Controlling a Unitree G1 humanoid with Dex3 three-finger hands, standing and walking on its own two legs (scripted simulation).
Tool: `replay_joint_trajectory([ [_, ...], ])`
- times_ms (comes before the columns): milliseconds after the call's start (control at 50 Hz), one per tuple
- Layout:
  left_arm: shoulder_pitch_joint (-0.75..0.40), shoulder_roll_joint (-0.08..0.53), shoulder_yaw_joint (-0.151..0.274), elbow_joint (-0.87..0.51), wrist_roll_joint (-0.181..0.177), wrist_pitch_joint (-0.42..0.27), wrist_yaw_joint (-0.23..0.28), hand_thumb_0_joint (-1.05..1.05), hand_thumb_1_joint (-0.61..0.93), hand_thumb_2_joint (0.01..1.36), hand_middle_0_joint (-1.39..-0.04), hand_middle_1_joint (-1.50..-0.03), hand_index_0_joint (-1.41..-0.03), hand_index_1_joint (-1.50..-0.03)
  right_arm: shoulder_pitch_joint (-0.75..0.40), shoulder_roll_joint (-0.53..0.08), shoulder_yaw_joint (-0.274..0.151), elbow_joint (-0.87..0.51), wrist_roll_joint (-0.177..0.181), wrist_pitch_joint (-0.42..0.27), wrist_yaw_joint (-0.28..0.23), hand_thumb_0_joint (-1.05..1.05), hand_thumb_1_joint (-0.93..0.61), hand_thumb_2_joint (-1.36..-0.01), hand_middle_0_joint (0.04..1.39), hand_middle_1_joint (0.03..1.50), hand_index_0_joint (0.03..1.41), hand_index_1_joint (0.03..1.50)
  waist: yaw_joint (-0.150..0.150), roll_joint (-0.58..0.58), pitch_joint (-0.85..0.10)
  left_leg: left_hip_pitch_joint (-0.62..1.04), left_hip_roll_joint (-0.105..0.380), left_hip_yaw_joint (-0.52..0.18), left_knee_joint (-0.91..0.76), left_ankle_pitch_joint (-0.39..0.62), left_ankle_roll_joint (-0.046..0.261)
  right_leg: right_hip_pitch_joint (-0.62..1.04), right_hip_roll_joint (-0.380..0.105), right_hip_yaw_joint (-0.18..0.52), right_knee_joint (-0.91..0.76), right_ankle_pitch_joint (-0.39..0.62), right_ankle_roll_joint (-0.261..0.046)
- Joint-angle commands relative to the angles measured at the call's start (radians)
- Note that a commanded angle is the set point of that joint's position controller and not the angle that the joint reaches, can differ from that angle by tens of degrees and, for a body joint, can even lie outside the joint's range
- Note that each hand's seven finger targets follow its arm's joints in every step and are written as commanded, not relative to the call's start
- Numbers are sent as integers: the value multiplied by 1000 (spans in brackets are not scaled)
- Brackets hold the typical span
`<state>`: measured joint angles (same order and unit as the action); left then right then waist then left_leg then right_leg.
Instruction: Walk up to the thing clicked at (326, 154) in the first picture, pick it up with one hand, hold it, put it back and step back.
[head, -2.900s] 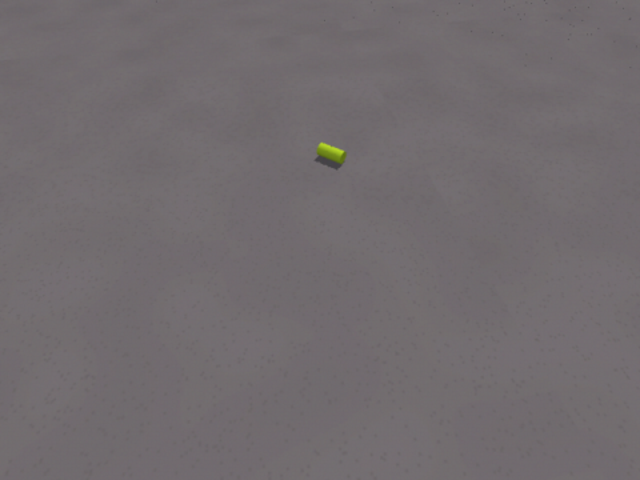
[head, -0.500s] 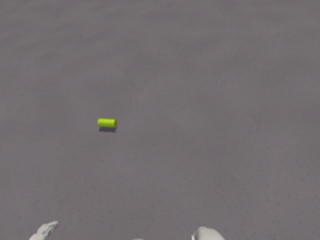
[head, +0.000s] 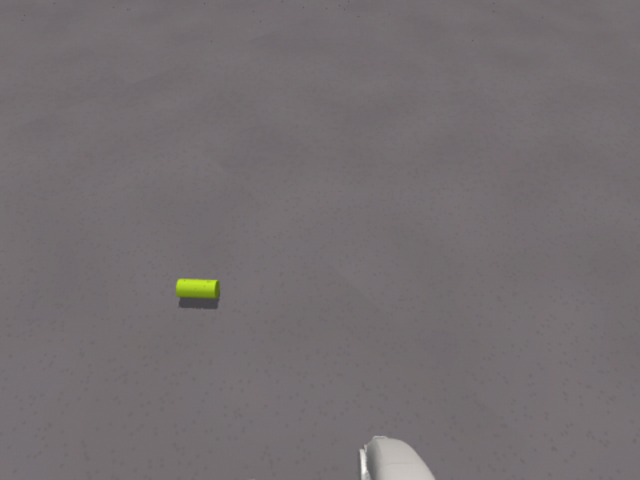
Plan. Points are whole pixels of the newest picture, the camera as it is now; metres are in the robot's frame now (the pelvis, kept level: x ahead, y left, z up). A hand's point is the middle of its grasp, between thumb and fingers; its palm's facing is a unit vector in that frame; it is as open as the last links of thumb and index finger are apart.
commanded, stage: walk up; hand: left
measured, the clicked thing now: (198, 288) +0.81 +0.39 -0.73
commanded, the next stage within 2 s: none
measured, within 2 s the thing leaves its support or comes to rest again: neither
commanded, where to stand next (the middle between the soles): +0.42 +0.24 m, yaw -3 degrees
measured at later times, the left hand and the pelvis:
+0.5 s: hand (10, 451) +0.19 +0.42 -0.12, palm faces -0.04 -0.85 -0.52, open 7.4 cm; pelvis +0.15 +0.11 -0.01, yaw -1 degrees
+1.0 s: hand (7, 335) +0.36 +0.49 -0.12, palm faces -0.05 -0.86 -0.50, open 7.3 cm; pelvis +0.29 +0.21 -0.01, yaw -2 degrees
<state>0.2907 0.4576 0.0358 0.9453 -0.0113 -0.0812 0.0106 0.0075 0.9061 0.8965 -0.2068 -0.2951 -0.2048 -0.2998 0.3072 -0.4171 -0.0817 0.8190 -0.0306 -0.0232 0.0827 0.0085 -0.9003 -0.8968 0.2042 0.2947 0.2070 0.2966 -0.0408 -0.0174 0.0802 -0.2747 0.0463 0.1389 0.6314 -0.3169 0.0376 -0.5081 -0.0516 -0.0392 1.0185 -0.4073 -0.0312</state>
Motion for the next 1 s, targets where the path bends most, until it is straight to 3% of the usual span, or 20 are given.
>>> replay_joint_trajectory([
  [0, 17, 181, 60, -81, 5, -27, 7, 0, 900, 900, -200, -300, -200, -300, 12, -262, -71, -92, -6, -24, -17, 0, -900, -900, 200, 300, 200, 300, 4, 195, -26, 77, 263, -292, -304, 181, 238, -5, -34, -7, -197, 49, 1],
  [100, 150, 176, 81, -57, 6, -33, 16, 0, 900, 900, -200, -300, -200, -300, -65, -221, -49, -137, -1, -3, -10, 0, -900, -900, 200, 300, 200, 300, 109, 74, -98, -86, 142, -128, -62, 203, 135, 403, 51, -67, -468, 254, -18],
  [120, 231, 229, 105, -45, 14, -37, 29, 0, 900, 900, -200, -300, -200, -300, -43, -180, -35, -146, 2, -5, -11, 0, -900, -900, 200, 300, 200, 300, 155, -38, -152, -180, 82, -77, 145, 244, 81, 566, 13, 29, -527, 198, -41],
  [140, 266, 311, 129, -59, 25, -42, 40, 0, 900, 900, -200, -300, -200, -300, 25, -114, -17, -156, 7, -6, -11, 0, -900, -900, 200, 300, 200, 300, 151, -258, -194, -377, -25, -50, 399, -178, 17, 700, -258, 451, -635, 88, -124],
  [160, 203, 347, 123, -98, 20, -38, 46, 0, 900, 900, -200, -300, -200, -300, 15, -208, -41, -148, -5, 15, -19, 0, -900, -900, 200, 300, 200, 300, 131, -117, -174, -451, -31, -184, 528, -270, -10, 611, -413, 743, -732, -113, -252],
  [200, 109, 323, 116, -123, 5, -33, 51, 0, 900, 900, -200, -300, -200, -300, -23, -265, -62, -122, -6, 27, -26, 0, -900, -900, 200, 300, 200, 300, 99, -14, -48, -477, 51, -264, 590, -196, -23, 455, -395, 627, -735, -122, -295],
  [280, 51, 267, 99, -134, 15, -44, 42, 0, 900, 900, -200, -300, -200, -300, 63, -226, -64, -54, -8, 31, -8, 0, -900, -900, 200, 300, 200, 300, 35, -90, -16, -337, 77, -221, 475, -66, -40, 267, -251, 286, -668, 129, -204],
  [420, 17, 331, 119, -151, 36, -50, 38, 0, 900, 900, -200, -300, -200, -300, -56, -209, -81, -90, -10, 35, 26, 0, -900, -900, 200, 300, 200, 300, 40, -168, -22, -182, 107, -141, 213, -5, -37, 102, -211, 171, -635, -45, -185],
  [500, -30, 265, 92, -142, 46, -21, 39, 0, 900, 900, -200, -300, -200, -300, 158, -244, -117, 1, -13, 22, 12, 0, -900, -900, 200, 300, 200, 300, -97, 45, -102, 220, -10, -35, 39, -71, -23, -114, -123, 44, -268, -92, -105],
  [520, 22, 176, 62, -139, 38, -15, 35, 0, 900, 900, -200, -300, -200, -300, 217, -300, -128, 5, -24, 14, 0, 0, -900, -900, 200, 300, 200, 300, -115, 288, -93, 241, 74, -233, -162, -302, 24, -185, -24, -51, 58, -49, -58],
  [540, -2, 146, 47, -168, 16, -19, 43, 0, 900, 900, -200, -300, -200, -300, 163, -387, -132, -48, -12, 4, -7, 0, -900, -900, 200, 300, 200, 300, -100, 429, -54, 229, 322, -725, -379, -384, 142, -396, 95, -49, 217, -191, -18],
  [560, -40, 214, 55, -145, 25, -24, 57, 0, 900, 900, -200, -300, -200, -300, 99, -432, -138, -54, 8, 4, -12, 0, -900, -900, 200, 300, 200, 300, -70, 319, -12, 95, 409, -868, -424, -473, 274, -350, 2, 68, 275, -186, -27],
  [620, 61, 237, 65, -56, -2, -34, 33, 0, 900, 900, -200, -300, -200, -300, -24, -303, -87, -84, 2, -7, -31, 0, -900, -900, 200, 300, 200, 300, 16, 212, 24, 23, 237, -478, -265, -246, 199, -232, -66, 51, 133, -39, -22],
  [720, 53, 206, 75, -67, 11, -36, 10, 0, 900, 900, -200, -300, -200, -300, 13, -285, -65, -86, -4, -12, -23, 0, -900, -900, 200, 300, 200, 300, 10, 218, -8, -21, 235, -363, -236, 50, 235, -2, -22, -25, -142, -27, -1],
  [780, 151, 177, 81, -52, 10, -45, 18, 0, 900, 900, -200, -300, -200, -300, -65, -256, -49, -119, 5, -1, -23, 0, -900, -900, 200, 300, 200, 300, 92, 148, -57, -120, 176, -239, -74, 122, 175, 273, 33, -60, -391, 155, -14],
  [800, 233, 216, 101, -33, 16, -49, 28, 0, 900, 900, -200, -300, -200, -300, -57, -210, -32, -134, 10, -1, -22, 0, -900, -900, 200, 300, 200, 300, 145, 58, -105, -225, 120, -185, 89, 165, 122, 473, 27, -4, -457, 186, -20],
  [820, 334, 299, 132, -32, 30, -53, 43, 0, 900, 900, -200, -300, -200, -300, -31, -149, -15, -150, 20, -5, -23, 0, -900, -900, 200, 300, 200, 300, 204, -156, -151, -359, 13, -107, 397, 86, 48, 594, -146, 310, -600, 12, -65],
  [840, 252, 361, 127, -81, 30, -49, 58, 0, 900, 900, -200, -300, -200, -300, 6, -142, -10, -139, 19, 11, -43, 0, -900, -900, 200, 300, 200, 300, 141, -181, -135, -484, -87, -177, 514, -241, -3, 568, -406, 744, -718, 93, -163],
  [880, 106, 328, 109, -123, 8, -35, 62, 0, 900, 900, -200, -300, -200, -300, 10, -245, -50, -98, 9, 42, -64, 0, -900, -900, 200, 300, 200, 300, 79, 14, -46, -437, 23, -283, 613, -241, -19, 386, -397, 580, -668, 120, -262],
  [980, -9, 226, 75, -150, 31, -28, 45, 0, 900, 900, -200, -300, -200, -300, 87, -181, -42, -14, 24, 37, -63, 0, -900, -900, 200, 300, 200, 300, 21, -146, -65, -192, 27, -189, 379, -113, -37, 177, -209, 156, -520, 491, -180],
])
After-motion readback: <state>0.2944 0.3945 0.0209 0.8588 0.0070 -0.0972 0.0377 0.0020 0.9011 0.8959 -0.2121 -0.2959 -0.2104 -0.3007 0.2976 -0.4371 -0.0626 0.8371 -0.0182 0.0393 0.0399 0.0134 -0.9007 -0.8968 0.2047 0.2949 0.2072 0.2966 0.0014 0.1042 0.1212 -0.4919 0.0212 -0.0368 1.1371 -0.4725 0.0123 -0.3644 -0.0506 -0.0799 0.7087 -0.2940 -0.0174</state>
